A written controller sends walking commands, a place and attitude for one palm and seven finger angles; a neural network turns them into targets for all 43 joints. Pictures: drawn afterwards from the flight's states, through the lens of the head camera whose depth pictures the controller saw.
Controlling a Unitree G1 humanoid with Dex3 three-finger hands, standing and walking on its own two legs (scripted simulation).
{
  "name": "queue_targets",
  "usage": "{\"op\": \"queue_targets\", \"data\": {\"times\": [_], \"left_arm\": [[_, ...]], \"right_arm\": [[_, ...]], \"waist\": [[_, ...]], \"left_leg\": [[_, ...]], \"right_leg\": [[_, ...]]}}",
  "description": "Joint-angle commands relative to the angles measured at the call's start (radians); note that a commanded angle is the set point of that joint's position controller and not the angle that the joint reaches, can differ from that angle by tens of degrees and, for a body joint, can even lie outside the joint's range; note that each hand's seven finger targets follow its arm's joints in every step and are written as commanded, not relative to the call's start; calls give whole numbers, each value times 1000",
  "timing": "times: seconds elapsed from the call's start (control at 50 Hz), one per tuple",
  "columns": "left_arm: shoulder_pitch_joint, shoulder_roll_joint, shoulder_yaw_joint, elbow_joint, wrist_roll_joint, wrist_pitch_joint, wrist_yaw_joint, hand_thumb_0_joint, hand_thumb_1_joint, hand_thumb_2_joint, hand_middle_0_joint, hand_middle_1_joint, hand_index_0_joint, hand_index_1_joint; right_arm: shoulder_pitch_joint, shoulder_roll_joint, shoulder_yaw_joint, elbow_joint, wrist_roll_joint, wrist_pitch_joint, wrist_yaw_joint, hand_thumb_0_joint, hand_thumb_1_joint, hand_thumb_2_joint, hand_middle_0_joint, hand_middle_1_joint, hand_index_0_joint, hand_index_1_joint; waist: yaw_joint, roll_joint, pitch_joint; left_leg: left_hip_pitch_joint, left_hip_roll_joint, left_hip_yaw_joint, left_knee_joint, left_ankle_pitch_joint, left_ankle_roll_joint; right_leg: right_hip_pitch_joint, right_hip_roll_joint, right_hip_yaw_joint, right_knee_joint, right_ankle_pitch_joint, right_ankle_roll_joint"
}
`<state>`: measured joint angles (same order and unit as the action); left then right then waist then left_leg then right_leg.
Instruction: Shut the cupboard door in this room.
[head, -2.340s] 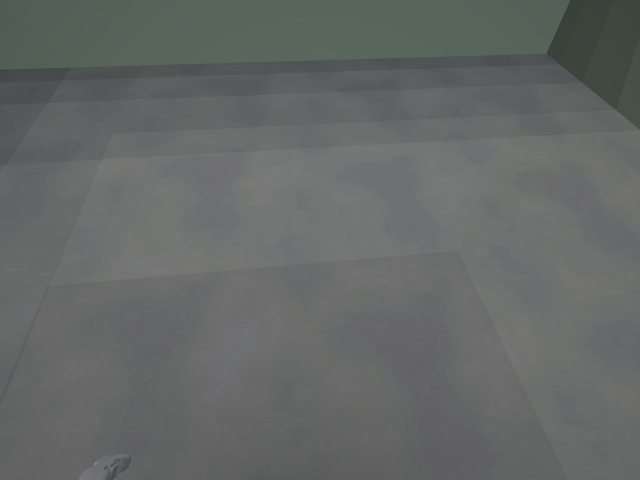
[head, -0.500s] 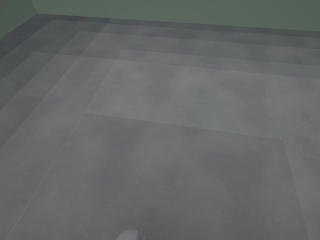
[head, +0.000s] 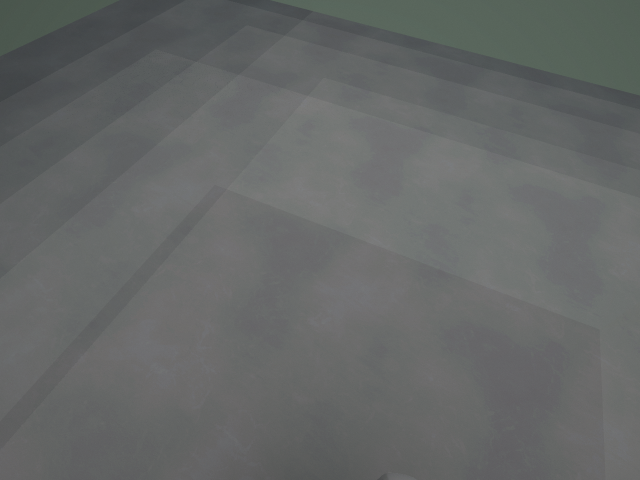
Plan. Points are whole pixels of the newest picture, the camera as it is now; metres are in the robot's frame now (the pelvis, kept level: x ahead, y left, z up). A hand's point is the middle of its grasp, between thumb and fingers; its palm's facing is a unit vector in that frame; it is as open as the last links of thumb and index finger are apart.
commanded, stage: turn or walk to find it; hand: left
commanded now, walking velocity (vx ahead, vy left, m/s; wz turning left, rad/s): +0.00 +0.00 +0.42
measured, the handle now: out of the picture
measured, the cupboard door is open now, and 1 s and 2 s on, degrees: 81 81 81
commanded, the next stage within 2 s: none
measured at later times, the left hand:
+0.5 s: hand out of the picture +0.00 +0.15 -0.16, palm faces +0.23 -0.94 -0.25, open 7.4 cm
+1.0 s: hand out of the picture -0.05 +0.23 -0.17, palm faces +0.43 -0.87 -0.25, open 7.4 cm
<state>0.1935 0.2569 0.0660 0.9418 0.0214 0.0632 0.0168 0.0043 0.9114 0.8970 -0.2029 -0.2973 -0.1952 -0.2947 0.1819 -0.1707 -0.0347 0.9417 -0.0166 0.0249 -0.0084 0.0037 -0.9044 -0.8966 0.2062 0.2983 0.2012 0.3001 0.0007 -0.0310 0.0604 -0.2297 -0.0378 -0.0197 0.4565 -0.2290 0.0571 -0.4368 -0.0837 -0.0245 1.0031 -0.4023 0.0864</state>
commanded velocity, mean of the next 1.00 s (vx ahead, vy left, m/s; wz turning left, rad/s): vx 0.00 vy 0.00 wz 0.42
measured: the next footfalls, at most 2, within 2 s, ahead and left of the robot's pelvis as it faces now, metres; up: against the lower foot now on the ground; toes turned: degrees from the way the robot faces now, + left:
right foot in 0.20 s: +0.02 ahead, -0.14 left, +0.00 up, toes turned +2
left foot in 0.66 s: -0.03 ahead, +0.11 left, +0.00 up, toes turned +22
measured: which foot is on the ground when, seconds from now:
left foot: down 0.00-0.20, up 0.22-0.64, down 0.66-1.00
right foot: up 0.00-0.18, down 0.20-0.66, up 0.68-1.00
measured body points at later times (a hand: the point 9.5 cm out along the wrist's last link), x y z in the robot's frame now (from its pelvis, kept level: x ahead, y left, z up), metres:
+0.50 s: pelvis -0.02 -0.04 +0.00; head +0.01 -0.05 +0.44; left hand -0.01 +0.20 -0.14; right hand +0.07 -0.30 -0.16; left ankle -0.07 +0.10 -0.67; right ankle -0.02 -0.14 -0.74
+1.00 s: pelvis -0.04 +0.00 +0.00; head -0.03 +0.03 +0.45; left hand -0.08 +0.28 -0.15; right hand +0.12 -0.19 -0.14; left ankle -0.06 +0.09 -0.74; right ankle +0.00 -0.15 -0.68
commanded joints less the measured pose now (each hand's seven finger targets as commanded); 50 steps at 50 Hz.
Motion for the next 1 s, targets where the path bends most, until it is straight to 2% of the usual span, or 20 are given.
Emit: {"op": "queue_targets", "data": {"times": [0.0, 0.08, 0.14, 0.16, 0.18, 0.2, 0.22, 0.24, 0.3, 0.4, 0.5, 0.56, 0.6, 0.62, 0.64, 0.66, 0.7, 0.76, 0.88, 0.98], "left_arm": [[-27, 47, 12, -90, -6, -25, 4, 0, 900, 900, -200, -300, -200, -300], [-10, 34, 8, -100, -12, -35, 8, 0, 900, 900, -200, -300, -200, -300], [57, 51, 12, -89, -14, -49, 15, 0, 900, 900, -200, -300, -200, -300], [92, 82, 19, -86, -10, -61, 18, 0, 900, 900, -200, -300, -200, -300], [105, 174, 36, -86, 7, -71, 27, 0, 900, 900, -200, -300, -200, -300], [99, 213, 37, -102, 2, -66, 25, 0, 900, 900, -200, -300, -200, -300], [64, 178, 28, -114, 0, -62, 26, 0, 900, 900, -200, -300, -200, -300], [10, 141, 31, -119, -1, -66, 31, 0, 900, 900, -200, -300, -200, -300], [-26, 85, 5, -122, -5, -76, 19, 0, 900, 900, -200, -300, -200, -300], [66, 102, 12, -84, 1, -77, 23, 0, 900, 900, -200, -300, -200, -300], [118, 144, 26, -54, 12, -67, 21, 0, 900, 900, -200, -300, -200, -300], [96, 162, 34, -45, 13, -61, 19, 0, 900, 900, -200, -300, -200, -300], [80, 151, 34, -42, -1, -54, 16, 0, 900, 900, -200, -300, -200, -300], [99, 108, 28, -60, -9, -47, 12, 0, 900, 900, -200, -300, -200, -300], [75, 42, 7, -94, -9, -43, 8, 0, 900, 900, -200, -300, -200, -300], [42, 63, 7, -97, -4, -31, 14, 0, 900, 900, -200, -300, -200, -300], [-11, 66, 18, -77, -1, -22, 10, 0, 900, 900, -200, -300, -200, -300], [40, 67, 20, -42, -1, -27, -5, 0, 900, 900, -200, -300, -200, -300], [14, 59, 17, -57, -3, -25, 1, 0, 900, 900, -200, -300, -200, -300], [-49, 43, 12, -93, -7, -27, 4, 0, 900, 900, -200, -300, -200, -300]], "right_arm": [[58, -228, -65, -47, -8, -13, -11, 0, -900, -900, 200, 300, 200, 300], [52, -233, -71, -51, -13, -6, -8, 0, -900, -900, 200, 300, 200, 300], [33, -220, -73, -56, -4, -4, -2, 0, -900, -900, 200, 300, 200, 300], [40, -192, -70, -59, 3, -6, 2, 0, -900, -900, 200, 300, 200, 300], [62, -122, -59, -74, 11, -7, 7, 0, -900, -900, 200, 300, 200, 300], [46, -143, -66, -91, 0, 0, 2, 0, -900, -900, 200, 300, 200, 300], [33, -160, -74, -80, -8, 12, 7, 0, -900, -900, 200, 300, 200, 300], [49, -157, -76, -63, -8, 25, 10, 0, -900, -900, 200, 300, 200, 300], [92, -141, -71, -12, -8, 29, 22, 0, -900, -900, 200, 300, 200, 300], [33, -129, -61, -16, -5, 34, 20, 0, -900, -900, 200, 300, 200, 300], [-51, -108, -42, -39, 4, 23, 20, 0, -900, -900, 200, 300, 200, 300], [-8, -108, -40, -36, 8, 12, 18, 0, -900, -900, 200, 300, 200, 300], [58, -144, -45, -19, 5, -1, 18, 0, -900, -900, 200, 300, 200, 300], [102, -227, -62, -18, -2, -13, 16, 0, -900, -900, 200, 300, 200, 300], [142, -309, -80, -16, 2, -14, 10, 0, -900, -900, 200, 300, 200, 300], [157, -313, -82, -5, -1, -5, 5, 0, -900, -900, 200, 300, 200, 300], [73, -253, -66, -22, -6, -10, -12, 0, -900, -900, 200, 300, 200, 300], [4, -217, -48, -48, -2, -21, -15, 0, -900, -900, 200, 300, 200, 300], [59, -220, -56, -43, -1, -23, -15, 0, -900, -900, 200, 300, 200, 300], [77, -226, -65, -41, -9, -13, -11, 0, -900, -900, 200, 300, 200, 300]], "waist": [[-34, 161, -66], [-25, 172, -96], [15, 148, -121], [30, 67, -151], [31, -199, -153], [41, -256, -122], [27, -130, -80], [-1, -191, -62], [-32, -108, -15], [6, -128, -27], [42, -152, -43], [21, -174, -76], [-22, -98, -119], [-42, 114, -171], [-53, 366, -163], [-70, 261, -171], [-49, 274, -78], [-7, 193, -62], [-22, 136, -93], [-43, 178, -87]], "left_leg": [[87, 261, -290, -138, 308, 130], [60, 243, -328, -99, 365, 124], [-53, 194, -313, -18, 325, 72], [-132, 143, -267, 55, 204, 20], [-329, 8, -109, 260, -121, -58], [-355, -31, -51, 462, -352, -83], [-332, 0, -81, 607, -309, -79], [-340, 21, -90, 667, -272, -82], [-342, 43, -34, 761, -132, -110], [-340, 71, 5, 668, -154, -135], [-220, 69, 78, 398, -226, -123], [-117, 55, 114, 221, -174, -106], [69, 64, 109, -11, 52, -89], [227, 217, -90, -78, 276, -30], [275, 424, -335, -97, 649, 76], [204, 458, -294, -89, 601, 147], [101, 353, -253, -129, 403, 117], [88, 272, -161, -129, 436, 84], [149, 265, -203, -129, 453, 108], [113, 265, -284, -127, 371, 127]], "right_leg": [[-32, 15, 9, -97, -31, -1], [80, 51, 1, -269, -29, -19], [278, 57, -4, -527, 157, -28], [401, -7, 45, -654, 232, -40], [521, -257, 293, -723, 276, -117], [393, -403, 391, -731, 374, -218], [294, -366, 298, -732, 338, -247], [254, -315, 260, -749, 293, -226], [258, -200, 80, -695, 403, -189], [337, -231, 34, -667, 523, -214], [344, -259, 1, -600, 664, -231], [338, -259, -32, -530, 677, -202], [252, -223, -98, -406, 559, -129], [91, -136, -150, -221, 307, -66], [-103, -25, -134, -25, -243, -7], [-71, -34, -43, 80, -263, -24], [-111, -47, 3, 134, -135, -24], [-94, -33, 1, 145, -3, -11], [-82, -14, 7, 33, 8, 10], [-28, 13, 12, -113, -44, 0]]}}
